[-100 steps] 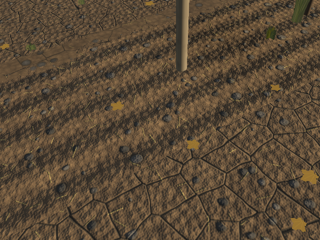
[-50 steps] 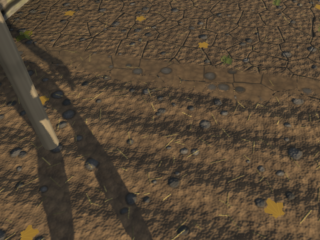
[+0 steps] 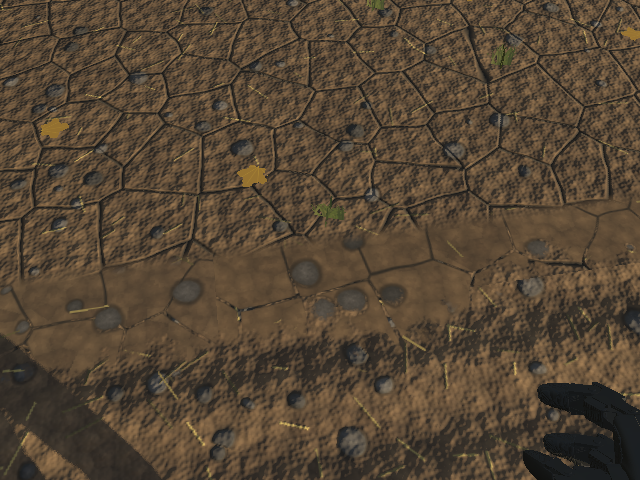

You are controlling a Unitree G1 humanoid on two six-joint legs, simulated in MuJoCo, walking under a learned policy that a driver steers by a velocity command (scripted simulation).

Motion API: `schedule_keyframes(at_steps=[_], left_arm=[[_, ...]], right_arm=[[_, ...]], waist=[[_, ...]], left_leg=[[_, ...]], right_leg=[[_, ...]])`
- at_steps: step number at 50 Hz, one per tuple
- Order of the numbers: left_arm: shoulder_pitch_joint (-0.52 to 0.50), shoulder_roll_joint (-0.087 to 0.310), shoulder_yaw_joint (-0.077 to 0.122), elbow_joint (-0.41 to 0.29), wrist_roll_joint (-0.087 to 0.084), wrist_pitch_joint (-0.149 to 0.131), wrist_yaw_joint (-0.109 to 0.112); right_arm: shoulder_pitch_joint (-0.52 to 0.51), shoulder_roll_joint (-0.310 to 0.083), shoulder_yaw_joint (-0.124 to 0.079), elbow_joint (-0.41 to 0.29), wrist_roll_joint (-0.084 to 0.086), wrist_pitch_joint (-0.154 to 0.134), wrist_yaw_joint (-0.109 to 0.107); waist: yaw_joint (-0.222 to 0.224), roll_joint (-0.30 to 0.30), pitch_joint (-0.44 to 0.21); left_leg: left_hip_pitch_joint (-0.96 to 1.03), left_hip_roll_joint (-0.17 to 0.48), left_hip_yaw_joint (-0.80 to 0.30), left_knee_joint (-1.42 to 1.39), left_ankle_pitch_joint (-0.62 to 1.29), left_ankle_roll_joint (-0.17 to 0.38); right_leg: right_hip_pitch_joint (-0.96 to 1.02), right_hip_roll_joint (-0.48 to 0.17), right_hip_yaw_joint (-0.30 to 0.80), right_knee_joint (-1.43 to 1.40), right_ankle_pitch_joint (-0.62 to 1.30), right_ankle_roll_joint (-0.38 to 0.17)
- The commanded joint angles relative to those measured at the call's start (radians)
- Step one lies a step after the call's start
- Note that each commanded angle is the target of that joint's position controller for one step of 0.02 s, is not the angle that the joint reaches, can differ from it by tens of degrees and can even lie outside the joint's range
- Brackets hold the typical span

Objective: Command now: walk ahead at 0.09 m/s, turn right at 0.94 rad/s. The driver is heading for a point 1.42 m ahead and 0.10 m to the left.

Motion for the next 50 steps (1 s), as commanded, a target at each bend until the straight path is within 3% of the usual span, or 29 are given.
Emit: schedule_keyframes(at_steps=[1, 4, 7, 8, 9, 10, 11, 12, 13, 14, 15, 16, 17, 21, 24, 27, 29, 30, 31, 32, 33, 34, 37, 42, 45, 46, 48, 49, 50], left_arm=[[-0.042, 0.165, 0.055, -0.111, -0.012, 0.023, 0.032], [-0.047, 0.147, 0.056, -0.132, -0.005, 0.038, 0.028], [-0.089, 0.132, 0.046, -0.161, -0.006, 0.039, 0.016], [-0.064, 0.098, 0.032, -0.155, -0.003, 0.033, 0.011], [0.009, -0.001, 0.0, -0.136, 0.007, 0.024, 0.008], [-0.015, 0.005, -0.005, -0.199, -0.019, -0.005, -0.001], [-0.022, 0.082, 0.004, -0.184, -0.016, -0.027, -0.004], [-0.017, 0.123, 0.011, -0.151, -0.003, -0.032, -0.006], [0.01, 0.112, 0.008, -0.118, 0.016, -0.034, -0.006], [0.001, 0.088, 0.0, -0.12, 0.026, -0.042, -0.01], [-0.092, 0.092, -0.007, -0.134, 0.115, -0.028, -0.054], [-0.075, 0.062, -0.012, -0.14, 0.103, -0.021, -0.073], [-0.053, 0.065, -0.015, -0.131, 0.086, -0.017, -0.083], [-0.105, 0.084, -0.025, -0.135, 0.063, -0.019, -0.088], [-0.203, 0.061, -0.044, -0.154, 0.048, -0.031, -0.091], [-0.209, 0.059, -0.05, -0.157, 0.045, -0.042, -0.076], [-0.071, 0.064, -0.044, -0.114, 0.05, -0.063, -0.049], [0.133, 0.11, -0.022, -0.053, 0.06, -0.079, -0.034], [0.334, 0.23, 0.011, -0.031, 0.09, -0.082, -0.019], [0.343, 0.265, 0.022, -0.016, 0.082, -0.083, -0.015], [0.271, 0.191, 0.001, -0.016, 0.081, -0.086, -0.014], [0.208, 0.128, -0.017, -0.02, 0.07, -0.089, -0.019], [0.145, 0.066, -0.039, 0.002, 0.048, -0.1, -0.017], [0.155, 0.059, -0.035, 0.075, 0.044, -0.135, -0.028], [0.165, 0.065, -0.035, 0.118, 0.038, -0.146, -0.019], [0.174, 0.076, -0.035, 0.133, 0.036, -0.147, -0.015], [0.205, 0.136, -0.022, 0.152, 0.041, -0.139, -0.001], [0.193, 0.172, -0.011, 0.151, 0.049, -0.123, 0.011], [0.156, 0.204, 0.0, 0.142, 0.061, -0.102, 0.02]], right_arm=[[0.106, -0.089, -0.036, -0.007, 0.016, 0.013, -0.007], [0.057, -0.101, -0.047, -0.014, 0.017, 0.007, -0.002], [0.154, -0.138, -0.073, 0.017, 0.034, -0.009, 0.017], [0.235, -0.16, -0.087, 0.04, 0.034, -0.013, 0.02], [0.328, -0.202, -0.098, 0.045, 0.019, -0.014, 0.021], [0.305, -0.292, -0.109, 0.037, -0.035, -0.025, 0.035], [0.214, -0.255, -0.108, 0.004, -0.033, -0.041, 0.032], [0.201, -0.197, -0.091, 0.0, -0.008, -0.043, 0.022], [0.229, -0.17, -0.079, 0.002, 0.008, -0.043, 0.021], [0.26, -0.18, -0.079, 0.015, 0.015, -0.044, 0.024], [0.325, -0.19, -0.07, 0.055, -0.05, -0.028, 0.033], [0.333, -0.213, -0.078, 0.064, -0.048, -0.026, 0.04], [0.338, -0.215, -0.079, 0.067, -0.033, -0.025, 0.046], [0.401, -0.214, -0.079, 0.089, -0.009, -0.027, 0.052], [0.46, -0.232, -0.086, 0.108, -0.014, -0.024, 0.052], [0.489, -0.24, -0.087, 0.133, -0.012, -0.015, 0.053], [0.49, -0.214, -0.077, 0.151, -0.007, -0.014, 0.052], [0.468, -0.173, -0.063, 0.142, -0.006, -0.025, 0.053], [0.409, -0.077, -0.032, 0.073, 0.021, -0.046, 0.058], [0.311, -0.102, -0.038, 0.03, 0.014, -0.052, 0.047], [0.271, -0.131, -0.048, 0.033, 0.001, -0.044, 0.046], [0.287, -0.132, -0.047, 0.048, -0.003, -0.04, 0.06], [0.323, -0.118, -0.047, 0.085, -0.028, -0.003, 0.095], [0.17, -0.09, -0.031, 0.032, -0.02, 0.011, 0.113], [0.073, -0.075, -0.012, -0.004, -0.02, 0.009, 0.135], [0.052, -0.065, -0.005, -0.013, -0.017, 0.009, 0.137], [0.087, -0.082, -0.006, -0.009, -0.008, 0.014, 0.127], [0.171, -0.109, -0.014, 0.011, -0.004, 0.017, 0.119], [0.332, -0.15, -0.03, 0.051, -0.002, 0.018, 0.109]], waist=[[-0.053, -0.054, -0.267], [-0.024, -0.136, -0.215], [-0.07, -0.184, -0.227], [-0.098, -0.127, -0.236], [-0.098, 0.033, -0.293], [-0.053, 0.304, -0.174], [-0.028, 0.282, -0.083], [-0.039, 0.194, -0.065], [-0.047, 0.119, -0.088], [-0.057, 0.097, -0.066], [-0.093, -0.002, -0.033], [-0.074, 0.064, -0.029], [-0.073, 0.106, -0.042], [-0.105, 0.196, -0.046], [-0.159, 0.225, -0.03], [-0.156, 0.215, 0.004], [-0.07, 0.139, -0.025], [0.039, 0.048, -0.137], [0.153, -0.194, -0.306], [0.151, -0.195, -0.236], [0.099, -0.082, -0.126], [0.055, -0.055, -0.098], [-0.017, -0.116, -0.024], [-0.05, -0.077, 0.083], [-0.047, -0.034, 0.103], [-0.048, -0.023, 0.101], [-0.074, -0.067, 0.02], [-0.126, -0.103, -0.044], [-0.214, -0.126, -0.137]], left_leg=[[0.136, -0.065, 0.075, -0.148, 0.121, -0.016], [0.176, -0.075, 0.065, -0.287, 0.133, 0.002], [0.412, -0.043, 0.089, -0.48, 0.151, 0.047], [0.548, 0.035, 0.055, -0.549, 0.079, 0.088], [0.674, 0.248, -0.168, -0.607, -0.198, 0.159], [0.626, 0.353, -0.583, -0.815, -0.57, 0.281], [0.543, 0.378, -0.608, -0.829, -0.593, 0.307], [0.512, 0.341, -0.479, -0.798, -0.499, 0.28], [0.496, 0.28, -0.363, -0.777, -0.409, 0.243], [0.454, 0.243, -0.294, -0.786, -0.35, 0.23], [0.333, 0.212, -0.231, -0.826, -0.336, 0.221], [0.327, 0.189, -0.185, -0.823, -0.3, 0.211], [0.341, 0.175, -0.148, -0.822, -0.269, 0.208], [0.423, 0.19, -0.107, -0.849, -0.212, 0.237], [0.428, 0.197, -0.06, -0.857, -0.164, 0.241], [0.39, 0.227, -0.038, -0.829, -0.132, 0.253], [0.301, 0.207, 0.021, -0.69, 0.062, 0.246], [0.163, 0.132, 0.086, -0.438, 0.222, 0.224], [-0.135, 0.017, 0.203, -0.055, 0.04, 0.172], [-0.331, -0.035, 0.164, 0.141, -0.099, 0.182], [-0.385, 0.021, 0.093, 0.233, -0.02, 0.193], [-0.34, 0.054, 0.1, 0.222, 0.045, 0.183], [-0.254, 0.096, 0.138, 0.205, 0.128, 0.139], [-0.281, 0.093, 0.187, 0.099, 0.319, 0.145], [-0.134, 0.087, 0.32, -0.107, 0.403, 0.194], [-0.059, 0.058, 0.367, -0.169, 0.411, 0.219], [0.063, -0.031, 0.44, -0.213, 0.36, 0.263], [0.142, -0.066, 0.446, -0.218, 0.295, 0.279], [0.301, -0.098, 0.431, -0.21, 0.221, 0.3]], right_leg=[[0.137, -0.215, 0.293, -0.085, 0.128, -0.092], [0.129, -0.198, 0.354, -0.089, -0.079, -0.053], [0.003, -0.186, 0.411, -0.071, -0.559, -0.029], [-0.102, -0.146, 0.345, 0.058, -0.672, -0.001], [-0.196, -0.051, 0.158, 0.367, -0.692, 0.036], [-0.445, -0.026, 0.074, 0.544, -0.54, 0.045], [-0.5, -0.124, 0.065, 0.652, -0.422, 0.06], [-0.485, -0.151, 0.036, 0.689, -0.333, 0.079], [-0.428, -0.168, -0.006, 0.722, -0.286, 0.099], [-0.407, -0.176, -0.038, 0.741, -0.24, 0.109], [-0.345, -0.135, -0.025, 0.743, -0.171, 0.106], [-0.327, -0.124, -0.026, 0.729, -0.145, 0.105], [-0.318, -0.125, -0.027, 0.714, -0.129, 0.109], [-0.294, -0.182, -0.099, 0.498, -0.115, 0.137], [-0.163, -0.201, -0.179, 0.247, -0.179, 0.135], [0.012, -0.174, -0.229, 0.05, -0.268, 0.083], [0.279, -0.154, -0.233, -0.072, -0.198, 0.036], [0.586, -0.207, -0.139, -0.066, -0.242, 0.018], [0.902, -0.511, 0.257, -0.15, -0.661, -0.034], [0.799, -0.616, 0.524, -0.25, -0.766, -0.066], [0.709, -0.592, 0.421, -0.217, -0.694, -0.059], [0.618, -0.534, 0.287, -0.222, -0.592, -0.032], [0.441, -0.444, 0.043, -0.319, -0.365, 0.009], [0.363, -0.404, -0.222, -0.397, 0.034, 0.021], [0.341, -0.381, -0.361, -0.43, 0.284, 0.06], [0.347, -0.379, -0.394, -0.415, 0.479, 0.074], [0.471, -0.395, -0.415, -0.272, 1.008, 0.095], [0.525, -0.412, -0.414, -0.135, 1.191, 0.103], [0.524, -0.433, -0.404, 0.081, 1.289, 0.098]])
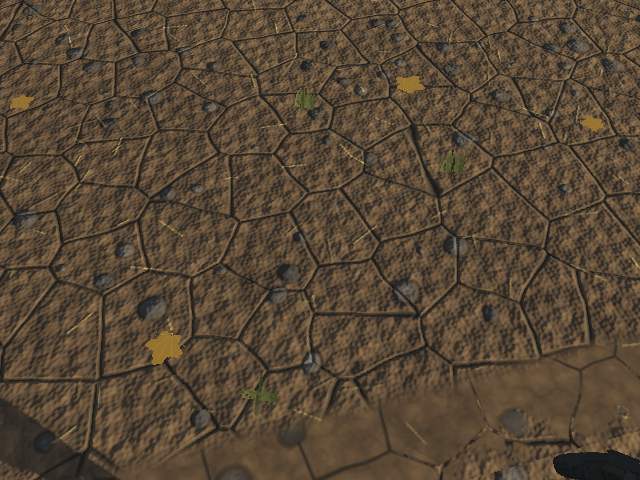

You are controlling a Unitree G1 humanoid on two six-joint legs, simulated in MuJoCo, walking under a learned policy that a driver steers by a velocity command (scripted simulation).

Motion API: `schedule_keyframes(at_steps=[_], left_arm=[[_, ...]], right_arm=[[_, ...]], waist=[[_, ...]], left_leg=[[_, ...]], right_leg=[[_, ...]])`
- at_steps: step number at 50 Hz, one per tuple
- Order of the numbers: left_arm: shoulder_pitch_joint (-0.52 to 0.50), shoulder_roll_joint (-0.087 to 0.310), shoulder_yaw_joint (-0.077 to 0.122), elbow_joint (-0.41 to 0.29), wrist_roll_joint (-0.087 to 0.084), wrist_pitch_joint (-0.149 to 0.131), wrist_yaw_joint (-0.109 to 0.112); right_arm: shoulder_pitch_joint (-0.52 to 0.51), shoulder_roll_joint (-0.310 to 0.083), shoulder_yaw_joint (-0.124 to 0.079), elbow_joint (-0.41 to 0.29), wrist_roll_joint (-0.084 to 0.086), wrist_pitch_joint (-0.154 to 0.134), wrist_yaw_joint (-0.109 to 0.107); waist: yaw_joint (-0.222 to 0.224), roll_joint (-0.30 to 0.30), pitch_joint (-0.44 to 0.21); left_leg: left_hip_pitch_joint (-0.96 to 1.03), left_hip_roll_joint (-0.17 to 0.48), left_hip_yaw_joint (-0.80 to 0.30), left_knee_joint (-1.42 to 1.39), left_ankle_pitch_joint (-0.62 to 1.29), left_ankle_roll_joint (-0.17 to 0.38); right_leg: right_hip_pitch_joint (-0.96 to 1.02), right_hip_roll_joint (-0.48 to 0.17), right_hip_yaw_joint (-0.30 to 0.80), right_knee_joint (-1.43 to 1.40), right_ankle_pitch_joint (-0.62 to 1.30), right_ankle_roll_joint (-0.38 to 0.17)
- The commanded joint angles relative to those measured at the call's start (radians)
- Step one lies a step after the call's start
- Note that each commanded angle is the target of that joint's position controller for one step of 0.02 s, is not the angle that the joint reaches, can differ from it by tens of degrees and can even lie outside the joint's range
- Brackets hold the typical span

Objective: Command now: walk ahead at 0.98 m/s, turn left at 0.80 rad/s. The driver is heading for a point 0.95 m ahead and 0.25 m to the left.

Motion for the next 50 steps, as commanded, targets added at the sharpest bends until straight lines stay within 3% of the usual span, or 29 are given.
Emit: schedule_keyframes(at_steps=[1, 2, 3, 4, 6, 7, 10, 13, 19, 21, 22, 23, 24, 25, 26, 27, 28, 31, 35, 39, 41, 43, 44, 45, 46, 47, 48, 49, 50], left_arm=[[-0.159, 0.255, 0.062, -0.11, 0.021, 0.022, 0.025], [-0.173, 0.229, 0.058, -0.11, 0.02, 0.023, 0.012], [-0.139, 0.059, 0.015, -0.182, 0.016, 0.004, -0.015], [-0.192, 0.107, 0.006, -0.256, 0.004, -0.022, -0.015], [-0.267, 0.132, -0.004, -0.269, 0.004, -0.049, -0.017], [-0.279, 0.122, -0.009, -0.269, 0.021, -0.038, -0.015], [-0.246, 0.108, -0.02, -0.264, 0.051, 0.03, -0.02], [-0.441, 0.077, -0.039, -0.348, 0.032, 0.037, -0.038], [-0.539, 0.099, -0.036, -0.373, 0.0, 0.021, -0.038], [-0.381, 0.172, -0.004, -0.327, -0.004, 0.015, -0.019], [-0.191, 0.211, 0.018, -0.285, -0.01, 0.011, -0.003], [0.038, 0.272, 0.048, -0.242, 0.005, 0.008, 0.021], [0.1, 0.339, 0.063, -0.225, 0.05, 0.007, 0.029], [-0.035, 0.339, 0.074, -0.24, 0.04, 0.014, 0.016], [-0.157, 0.22, 0.056, -0.264, 0.03, 0.02, 0.011], [-0.183, 0.159, 0.041, -0.248, 0.023, 0.023, 0.003], [-0.171, 0.136, 0.035, -0.22, 0.027, 0.021, -0.002], [-0.096, 0.084, 0.019, -0.123, 0.008, -0.012, -0.02], [-0.098, 0.12, 0.024, -0.081, -0.001, -0.038, -0.037], [-0.035, 0.161, 0.027, -0.032, -0.009, -0.04, -0.037], [0.003, 0.205, 0.031, -0.003, -0.011, -0.032, -0.03], [0.009, 0.248, 0.036, 0.017, -0.013, -0.012, -0.012], [-0.017, 0.251, 0.033, 0.018, -0.025, -0.001, -0.005], [-0.004, 0.202, 0.022, -0.007, -0.027, -0.001, -0.006], [0.139, 0.036, -0.009, -0.044, -0.048, 0.003, -0.022], [0.064, 0.165, 0.022, -0.047, -0.052, 0.013, 0.002], [-0.04, 0.173, 0.021, -0.084, -0.073, -0.027, 0.001], [-0.099, 0.154, 0.018, -0.106, -0.08, -0.038, 0.007], [-0.131, 0.146, 0.022, -0.094, -0.067, -0.035, 0.013]], right_arm=[[0.459, -0.148, -0.053, 0.068, 0.004, -0.003, -0.028], [0.559, -0.2, -0.085, 0.103, -0.001, 0.0, -0.052], [0.434, -0.296, -0.11, 0.079, -0.006, 0.02, -0.068], [0.417, -0.328, -0.121, 0.034, -0.001, 0.025, -0.066], [0.391, -0.23, -0.103, 0.061, 0.0, 0.014, -0.084], [0.355, -0.203, -0.093, 0.063, -0.001, 0.0, -0.09], [0.298, -0.161, -0.067, 0.046, 0.007, -0.037, -0.088], [0.302, -0.172, -0.072, 0.043, 0.011, -0.056, -0.083], [0.367, -0.215, -0.095, 0.066, 0.023, -0.054, -0.084], [0.341, -0.257, -0.104, 0.062, 0.012, -0.054, -0.09], [0.288, -0.284, -0.108, 0.053, 0.007, -0.058, -0.085], [0.247, -0.212, -0.088, 0.034, 0.001, -0.072, -0.082], [0.279, -0.031, -0.043, -0.014, 0.024, -0.078, -0.086], [0.342, -0.069, -0.028, -0.046, 0.037, -0.069, -0.086], [0.259, -0.135, -0.037, -0.013, 0.008, -0.049, -0.088], [0.209, -0.144, -0.039, -0.013, -0.011, -0.04, -0.073], [0.176, -0.127, -0.036, -0.016, -0.022, -0.032, -0.057], [0.14, -0.045, -0.008, -0.054, -0.03, -0.008, -0.028], [0.001, -0.053, 0.012, -0.121, -0.03, -0.007, -0.017], [-0.147, -0.042, 0.034, -0.154, -0.022, -0.024, 0.01], [-0.139, -0.056, 0.032, -0.143, -0.027, -0.028, -0.002], [0.063, -0.087, 0.018, -0.075, -0.05, -0.041, -0.027], [0.27, -0.103, 0.005, -0.004, -0.053, -0.049, -0.043], [0.407, -0.17, -0.018, 0.047, -0.069, -0.048, -0.064], [0.359, -0.267, -0.04, 0.032, -0.077, -0.045, -0.081], [0.422, -0.26, -0.063, 0.023, -0.012, -0.042, -0.088], [0.299, -0.192, -0.04, 0.007, 0.041, -0.055, -0.072], [0.211, -0.162, -0.037, 0.012, 0.051, -0.065, -0.067], [0.156, -0.126, -0.031, 0.008, 0.042, -0.07, -0.068]], waist=[[-0.302, -0.148, -0.202], [-0.333, -0.053, -0.228], [-0.158, 0.267, -0.208], [-0.185, 0.141, -0.355], [-0.118, -0.072, -0.091], [-0.072, -0.101, -0.031], [0.009, -0.089, 0.041], [-0.035, -0.042, 0.107], [-0.115, 0.027, 0.014], [-0.035, 0.024, -0.106], [0.087, 0.015, -0.201], [0.189, -0.031, -0.319], [0.138, -0.32, -0.397], [0.039, -0.44, -0.428], [0.04, -0.24, -0.258], [0.034, -0.12, -0.159], [0.024, -0.07, -0.108], [-0.02, -0.109, -0.021], [-0.049, -0.096, 0.063], [-0.021, -0.052, 0.121], [-0.038, -0.085, 0.086], [-0.143, -0.141, -0.052], [-0.243, -0.14, -0.145], [-0.263, -0.1, -0.261], [-0.11, 0.189, -0.418], [-0.196, 0.017, -0.564], [-0.162, 0.048, -0.435], [-0.102, 0.004, -0.248], [-0.067, -0.038, -0.164]], left_leg=[[0.655, -0.124, 0.001, -0.016, -0.161, 0.081], [0.871, -0.091, -0.102, -0.106, -0.214, 0.114], [1.101, 0.149, -0.571, -0.155, -0.256, 0.232], [1.181, 0.238, -0.924, -0.36, -0.398, 0.343], [0.882, 0.228, -0.865, -0.514, -0.405, 0.245], [0.731, 0.178, -0.774, -0.517, -0.331, 0.214], [0.441, 0.069, -0.6, -0.555, -0.235, 0.199], [0.29, -0.008, -0.519, -0.615, -0.13, 0.162], [0.544, 0.014, -0.545, -0.487, 0.308, 0.059], [0.628, 0.013, -0.554, -0.269, 0.563, 0.011], [0.576, -0.01, -0.535, -0.044, 0.573, -0.011], [0.427, -0.05, -0.484, 0.256, 0.384, -0.024], [0.123, -0.162, -0.373, 0.565, -0.473, -0.036], [-0.015, -0.116, -0.315, 0.688, -0.423, -0.031], [-0.047, -0.035, -0.281, 0.685, -0.3, -0.034], [-0.022, 0.001, -0.257, 0.63, -0.233, -0.044], [0.005, 0.026, -0.253, 0.592, -0.22, -0.053], [0.003, 0.055, -0.277, 0.526, -0.228, -0.066], [-0.048, 0.041, -0.263, 0.312, -0.086, -0.081], [0.179, 0.008, -0.086, -0.013, 0.055, -0.044], [0.253, -0.043, -0.033, -0.077, -0.001, -0.012], [0.48, -0.118, -0.024, -0.124, -0.076, 0.015], [0.701, -0.104, -0.063, -0.235, 0.034, 0.034], [0.97, 0.04, -0.209, -0.192, 0.06, 0.046], [1.267, 0.425, -0.7, -0.133, 0.553, 0.17], [1.254, 0.43, -0.772, -0.154, 0.824, 0.209], [1.139, 0.345, -0.65, -0.247, 0.723, 0.219], [0.957, 0.3, -0.542, -0.305, 0.627, 0.185], [0.812, 0.262, -0.485, -0.35, 0.586, 0.155]], right_leg=[[-0.285, -0.267, 0.036, 0.654, 1.614, -0.061], [-0.482, -0.176, 0.024, 1.028, 1.095, -0.06], [-0.977, 0.029, 0.085, 1.449, -0.003, 0.0], [-1.142, 0.034, 0.318, 1.54, 0.01, -0.018], [-1.143, -0.079, 0.36, 1.312, 0.124, -0.035], [-1.079, -0.112, 0.358, 1.228, 0.108, -0.025], [-0.948, -0.157, 0.33, 1.045, 0.053, 0.023], [-0.87, -0.153, 0.267, 0.749, 0.294, 0.05], [-0.7, -0.052, 0.267, 0.377, 0.532, 0.005], [-0.503, 0.004, 0.276, 0.356, 0.378, -0.014], [-0.294, -0.011, 0.272, 0.353, 0.314, -0.025], [-0.038, -0.147, 0.388, 0.384, 0.085, -0.05], [0.169, -0.437, 0.814, 0.245, -0.281, -0.092], [0.114, -0.508, 1.205, 0.069, -0.42, -0.154], [-0.042, -0.446, 1.033, 0.064, -0.454, -0.152], [-0.174, -0.393, 0.848, 0.082, -0.261, -0.146], [-0.258, -0.346, 0.719, 0.078, -0.095, -0.133], [-0.376, -0.293, 0.53, 0.033, 0.143, -0.133], [-0.435, -0.268, 0.32, -0.072, 0.381, -0.146], [-0.481, -0.243, 0.156, -0.207, 0.613, -0.139], [-0.347, -0.258, 0.111, -0.11, 1.05, -0.139], [-0.277, -0.264, 0.094, 0.226, 1.443, -0.118], [-0.33, -0.238, 0.079, 0.492, 1.419, -0.096], [-0.524, -0.188, 0.099, 0.82, 0.974, -0.081], [-0.891, -0.004, 0.156, 1.287, -0.16, -0.037], [-0.908, 0.021, 0.373, 1.382, -0.095, -0.06], [-0.973, -0.032, 0.428, 1.295, -0.1, -0.037], [-1.0, -0.087, 0.363, 1.196, -0.038, -0.021], [-0.977, -0.114, 0.337, 1.142, 0.012, -0.005]])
